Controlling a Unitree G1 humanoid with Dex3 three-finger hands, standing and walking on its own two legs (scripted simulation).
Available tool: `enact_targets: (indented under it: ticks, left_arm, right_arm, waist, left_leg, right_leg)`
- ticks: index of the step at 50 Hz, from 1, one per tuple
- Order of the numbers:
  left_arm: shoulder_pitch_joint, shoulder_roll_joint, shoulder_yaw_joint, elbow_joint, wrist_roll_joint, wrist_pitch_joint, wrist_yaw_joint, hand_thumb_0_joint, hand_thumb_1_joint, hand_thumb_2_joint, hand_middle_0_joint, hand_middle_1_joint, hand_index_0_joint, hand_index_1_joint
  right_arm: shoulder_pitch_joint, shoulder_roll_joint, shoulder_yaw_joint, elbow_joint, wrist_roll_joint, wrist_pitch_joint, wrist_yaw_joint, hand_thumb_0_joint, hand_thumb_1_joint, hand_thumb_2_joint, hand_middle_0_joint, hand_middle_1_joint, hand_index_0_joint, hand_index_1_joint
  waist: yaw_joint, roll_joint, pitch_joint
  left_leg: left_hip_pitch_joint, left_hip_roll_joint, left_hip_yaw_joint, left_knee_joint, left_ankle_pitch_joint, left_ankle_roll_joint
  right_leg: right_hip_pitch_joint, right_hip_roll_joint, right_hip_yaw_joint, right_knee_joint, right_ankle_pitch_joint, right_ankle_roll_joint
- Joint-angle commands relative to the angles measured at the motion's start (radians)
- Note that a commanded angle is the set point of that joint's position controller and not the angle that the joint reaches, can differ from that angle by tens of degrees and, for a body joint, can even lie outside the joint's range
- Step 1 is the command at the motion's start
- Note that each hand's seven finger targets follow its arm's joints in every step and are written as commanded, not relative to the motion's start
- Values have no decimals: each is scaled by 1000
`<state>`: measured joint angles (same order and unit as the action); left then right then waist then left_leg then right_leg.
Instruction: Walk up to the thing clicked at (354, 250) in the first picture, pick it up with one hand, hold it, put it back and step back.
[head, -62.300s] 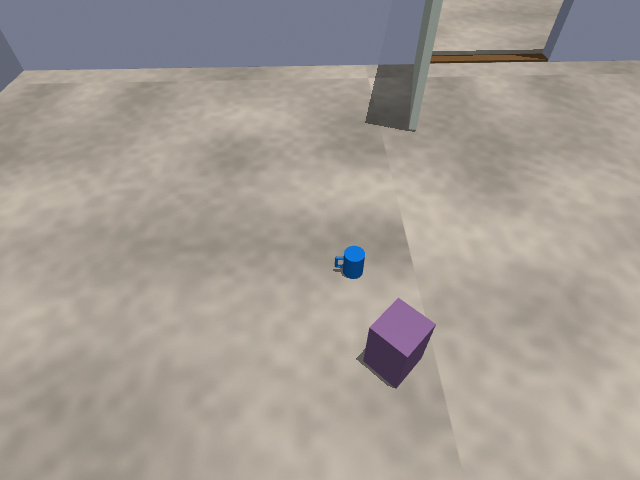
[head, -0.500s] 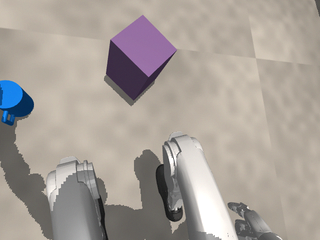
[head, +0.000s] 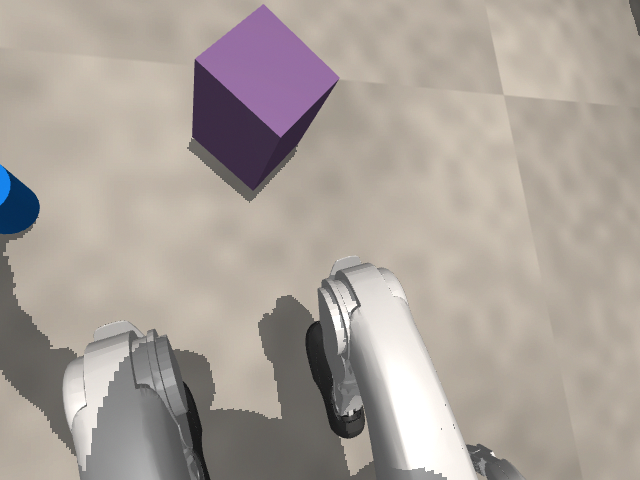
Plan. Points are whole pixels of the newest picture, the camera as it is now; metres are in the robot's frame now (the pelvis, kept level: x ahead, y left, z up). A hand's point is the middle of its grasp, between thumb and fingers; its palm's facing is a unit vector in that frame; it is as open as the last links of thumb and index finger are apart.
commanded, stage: home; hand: left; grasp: from above
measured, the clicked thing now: out of the picture +0.50 +0.34 -0.29
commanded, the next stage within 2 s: none
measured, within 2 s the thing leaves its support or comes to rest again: neither
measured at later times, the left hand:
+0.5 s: hand out of the picture +0.35 +0.30 +0.07, palm faces -0.17 -0.73 -0.66, open 7.9 cm
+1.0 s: hand out of the picture +0.26 +0.21 +0.26, palm faces +0.21 -0.95 -0.24, open 7.4 cm
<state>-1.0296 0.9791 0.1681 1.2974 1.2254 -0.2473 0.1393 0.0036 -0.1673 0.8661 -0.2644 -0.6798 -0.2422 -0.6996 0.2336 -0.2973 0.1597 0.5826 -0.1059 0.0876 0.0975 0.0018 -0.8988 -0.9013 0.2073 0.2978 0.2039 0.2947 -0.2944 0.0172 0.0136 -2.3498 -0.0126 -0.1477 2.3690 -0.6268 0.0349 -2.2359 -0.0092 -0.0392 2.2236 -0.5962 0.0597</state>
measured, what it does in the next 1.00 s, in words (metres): rises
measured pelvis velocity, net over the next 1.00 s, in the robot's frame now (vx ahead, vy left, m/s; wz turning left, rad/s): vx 0.08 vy -0.02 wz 0.15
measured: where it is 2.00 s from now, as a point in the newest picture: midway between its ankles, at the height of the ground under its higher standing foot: (268, 432)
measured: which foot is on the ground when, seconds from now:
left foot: down 0.00-1.00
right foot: down 0.00-1.00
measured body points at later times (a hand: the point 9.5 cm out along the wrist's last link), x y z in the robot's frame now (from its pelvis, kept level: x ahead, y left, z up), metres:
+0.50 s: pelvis +0.03 +0.00 +0.17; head +0.19 +0.06 +0.58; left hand +0.36 +0.33 +0.11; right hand +0.24 -0.24 +0.07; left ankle +0.08 +0.11 -0.31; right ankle +0.13 -0.15 -0.31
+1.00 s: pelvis +0.08 -0.02 +0.34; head +0.14 +0.01 +0.78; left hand +0.25 +0.26 +0.28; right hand +0.25 -0.24 +0.25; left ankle +0.08 +0.11 -0.31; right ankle +0.13 -0.15 -0.31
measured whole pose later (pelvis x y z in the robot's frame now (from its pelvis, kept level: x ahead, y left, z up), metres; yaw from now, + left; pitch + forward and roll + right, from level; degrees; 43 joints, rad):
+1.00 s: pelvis +0.08 -0.02 +0.34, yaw +9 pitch +16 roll -3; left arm 0.27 0.24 0.08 0.07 -0.06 0.41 0.08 0.01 0.90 0.90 -0.21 -0.30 -0.20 -0.30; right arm 0.26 -0.21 0.05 0.56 0.04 -0.13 -0.16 0.01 -0.90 -0.90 0.21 0.30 0.20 0.29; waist -0.08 0.04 -0.17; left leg -0.96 0.05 -0.07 1.21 -0.54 -0.03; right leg -0.92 -0.02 -0.05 1.13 -0.50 0.03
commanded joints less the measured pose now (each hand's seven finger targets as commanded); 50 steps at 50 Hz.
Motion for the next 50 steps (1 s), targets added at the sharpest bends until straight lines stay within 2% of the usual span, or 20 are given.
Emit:
enact_targets:
  ticks: [1,2,4,6,9,13,14,15,22,24,26,30,32,33,35,36,38,40,42,50]
  left_arm:
    - [-192,290,87,-347,-132,24,-10,0,249,874,-219,-484,-205,-496]
    - [-177,248,74,-410,-174,30,-28,0,308,864,-214,-457,-202,-467]
    - [-137,224,98,-557,-259,49,-55,0,389,863,-210,-427,-200,-436]
    - [-56,151,78,-651,-344,85,-81,0,428,854,-207,-411,-198,-419]
    - [116,27,43,-700,-466,141,-128,0,480,812,-194,-360,-189,-365]
    - [252,-51,34,-844,-604,208,-162,0,674,881,-204,-356,-200,-360]
    - [299,-105,1,-834,-630,222,-169,0,746,907,-208,-354,-204,-358]
    - [303,-112,7,-898,-665,228,-170,0,766,887,-202,-331,-199,-333]
    - [513,-233,8,-1000,-833,312,-139,0,896,924,-206,-320,-205,-321]
    - [566,-269,4,-1051,-875,338,-127,0,918,948,-211,-332,-209,-334]
    - [672,-340,-20,-1036,-926,373,-117,0,906,916,-204,-310,-203,-311]
    - [801,-370,-1,-1139,-1030,432,-93,0,901,902,-200,-300,-200,-301]
    - [836,-402,-4,-1182,-1081,461,-84,0,900,900,-200,-300,-200,-300]
    - [860,-422,-13,-1195,-1100,474,-80,0,900,900,-200,-300,-200,-300]
    - [914,-431,8,-1232,-1136,496,-65,0,900,900,-200,-300,-200,-300]
    - [957,-468,-17,-1238,-1149,508,-63,0,900,900,-200,-300,-200,-300]
    - [997,-480,-1,-1289,-1183,530,-52,0,900,900,-200,-300,-200,-300]
    - [1041,-534,-24,-1307,-1212,549,-50,0,900,900,-200,-301,-200,-301]
    - [1095,-546,-6,-1327,-1241,569,-47,0,900,900,-200,-301,-200,-301]
    - [1349,-638,-39,-1467,-1297,633,-62,0,900,900,-200,-301,-200,-301]
  right_arm:
    - [184,-301,-172,-34,14,-9,-13,0,-891,-897,200,300,199,300]
    - [186,-289,-182,-34,19,-8,-11,0,-892,-897,200,300,199,300]
    - [182,-283,-216,-26,40,-1,-14,0,-894,-898,200,300,200,300]
    - [165,-257,-222,-26,57,0,-20,0,-895,-898,200,300,200,300]
    - [126,-228,-226,-9,74,-1,-30,0,-897,-898,200,300,199,300]
    - [68,-211,-240,-37,97,-15,-47,0,-898,-899,200,300,200,300]
    - [51,-199,-236,-42,101,-20,-49,0,-898,-899,200,300,200,300]
    - [40,-195,-236,-50,105,-28,-55,0,-899,-899,200,300,200,300]
    - [-30,-152,-233,-92,129,-84,-86,0,-899,-900,200,300,200,300]
    - [-46,-140,-233,-109,132,-101,-95,0,-898,-900,200,300,200,300]
    - [-64,-125,-227,-112,136,-119,-106,0,-899,-900,200,300,200,300]
    - [-79,-107,-215,-142,146,-145,-130,0,-900,-900,200,300,200,300]
    - [-90,-97,-210,-149,146,-158,-146,0,-900,-900,200,300,200,300]
    - [-89,-89,-204,-154,149,-166,-153,0,-900,-900,200,300,200,300]
    - [-77,-79,-197,-153,150,-183,-170,0,-900,-900,200,299,200,299]
    - [-71,-69,-191,-150,150,-190,-178,0,-901,-899,200,299,200,299]
    - [-55,-61,-184,-157,149,-208,-196,0,-901,-900,200,299,200,299]
    - [-51,-53,-173,-151,148,-226,-215,0,-901,-899,199,299,200,299]
    - [-35,-52,-170,-151,147,-242,-236,0,-901,-899,199,299,199,299]
    - [1,-27,-158,-185,136,-298,-283,0,-902,-899,199,299,199,299]
  waist:
    - [92,457,-856]
    - [99,462,-906]
    - [141,492,-1019]
    - [138,446,-1005]
    - [133,331,-868]
    - [164,271,-825]
    - [149,253,-771]
    - [156,244,-772]
    - [194,196,-735]
    - [196,188,-746]
    - [184,149,-664]
    - [202,125,-666]
    - [194,117,-639]
    - [195,109,-617]
    - [203,93,-607]
    - [197,91,-584]
    - [209,90,-589]
    - [204,83,-520]
    - [214,81,-507]
    - [234,56,-372]
  left_leg:
    - [762,-14,43,-370,141,-35]
    - [805,-6,48,-386,155,-35]
    - [906,-6,30,-440,197,-38]
    - [915,5,21,-485,181,-26]
    - [855,9,3,-548,113,-12]
    - [917,21,-10,-657,59,-9]
    - [911,24,-12,-681,45,-10]
    - [923,25,-13,-706,25,-9]
    - [1095,30,27,-834,130,-19]
    - [1142,28,37,-872,140,-21]
    - [1139,28,43,-917,120,-20]
    - [1228,25,53,-997,156,-19]
    - [1270,26,54,-1045,144,-19]
    - [1287,26,56,-1069,139,-19]
    - [1329,26,59,-1107,155,-18]
    - [1348,27,58,-1131,172,-20]
    - [1409,26,62,-1167,205,-21]
    - [1434,28,59,-1221,195,-22]
    - [1492,29,63,-1263,223,-23]
    - [1633,17,94,-1419,299,-25]
  right_leg:
    - [312,7,-103,-223,108,-115]
    - [340,9,-99,-233,115,-115]
    - [360,5,-82,-245,147,-110]
    - [386,12,-77,-281,150,-97]
    - [420,18,-68,-342,130,-89]
    - [514,15,-63,-432,112,-83]
    - [525,16,-64,-454,104,-82]
    - [556,13,-63,-477,97,-80]
    - [740,3,-42,-642,141,-83]
    - [808,2,-33,-692,148,-82]
    - [864,3,-25,-752,137,-79]
    - [1023,3,-5,-855,167,-77]
    - [1078,4,4,-910,162,-75]
    - [1104,5,6,-940,159,-75]
    - [1176,7,13,-993,176,-73]
    - [1200,7,13,-1015,190,-73]
    - [1271,9,14,-1066,220,-72]
    - [1312,11,13,-1117,213,-71]
    - [1369,13,11,-1163,238,-70]
    - [1564,25,-8,-1347,301,-61]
